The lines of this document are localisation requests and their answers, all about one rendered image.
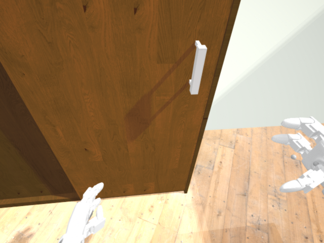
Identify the wardrobe door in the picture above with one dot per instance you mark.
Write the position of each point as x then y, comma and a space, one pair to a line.
107, 83
28, 166

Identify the left robot hand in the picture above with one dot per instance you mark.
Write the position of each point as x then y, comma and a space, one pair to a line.
83, 211

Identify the left robot forearm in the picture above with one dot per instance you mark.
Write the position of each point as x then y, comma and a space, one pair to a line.
72, 237

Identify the right robot hand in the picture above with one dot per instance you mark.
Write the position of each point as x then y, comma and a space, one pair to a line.
315, 174

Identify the handle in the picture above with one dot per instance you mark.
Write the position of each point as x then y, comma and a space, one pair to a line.
199, 61

